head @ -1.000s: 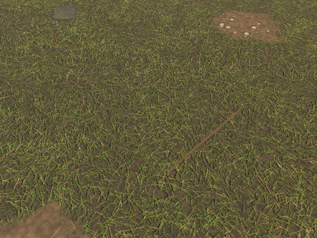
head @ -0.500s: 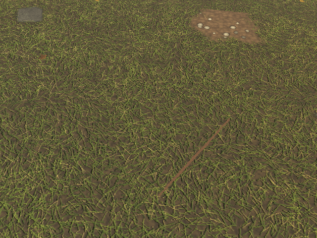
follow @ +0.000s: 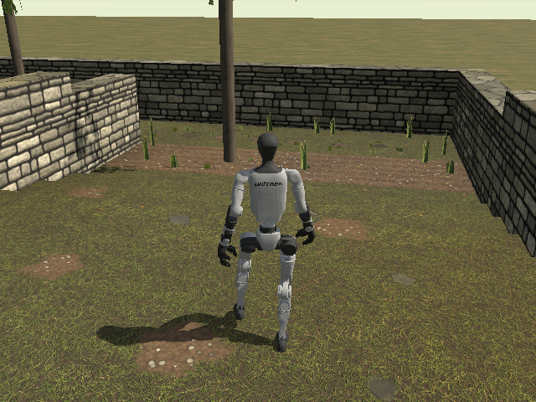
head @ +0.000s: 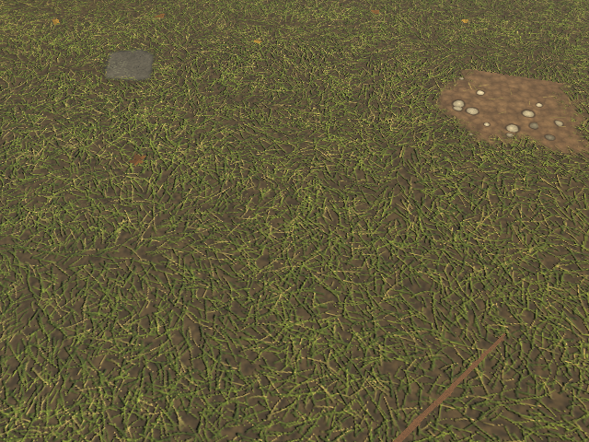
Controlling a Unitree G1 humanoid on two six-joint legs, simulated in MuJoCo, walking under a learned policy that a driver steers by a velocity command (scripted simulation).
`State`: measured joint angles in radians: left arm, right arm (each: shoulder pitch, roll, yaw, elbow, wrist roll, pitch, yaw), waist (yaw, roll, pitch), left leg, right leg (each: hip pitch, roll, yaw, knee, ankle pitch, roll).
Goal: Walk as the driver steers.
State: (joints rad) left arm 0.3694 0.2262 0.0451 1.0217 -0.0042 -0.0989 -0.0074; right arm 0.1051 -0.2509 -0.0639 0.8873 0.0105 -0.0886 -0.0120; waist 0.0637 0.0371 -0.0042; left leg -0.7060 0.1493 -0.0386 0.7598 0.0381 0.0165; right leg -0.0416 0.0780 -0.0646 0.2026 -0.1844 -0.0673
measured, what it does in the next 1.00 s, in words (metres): walks ahead, turning right: left foot, then right foot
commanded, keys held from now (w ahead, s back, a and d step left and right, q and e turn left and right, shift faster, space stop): w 0.12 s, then w+e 0.88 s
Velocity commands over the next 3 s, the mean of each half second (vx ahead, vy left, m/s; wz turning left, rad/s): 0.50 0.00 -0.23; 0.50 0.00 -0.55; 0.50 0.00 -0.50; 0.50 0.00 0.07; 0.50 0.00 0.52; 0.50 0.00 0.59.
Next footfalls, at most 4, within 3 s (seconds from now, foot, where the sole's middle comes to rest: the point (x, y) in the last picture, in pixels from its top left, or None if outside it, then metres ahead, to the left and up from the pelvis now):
0.18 left None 0.30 0.16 -0.78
0.76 right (383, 424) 0.56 -0.13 -0.78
1.24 left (364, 294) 0.92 -0.09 -0.78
1.74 right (502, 299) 0.92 -0.46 -0.78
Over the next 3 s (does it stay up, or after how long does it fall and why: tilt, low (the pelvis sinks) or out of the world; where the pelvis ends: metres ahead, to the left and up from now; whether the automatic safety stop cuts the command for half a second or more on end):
stays up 1.56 -0.60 -0.10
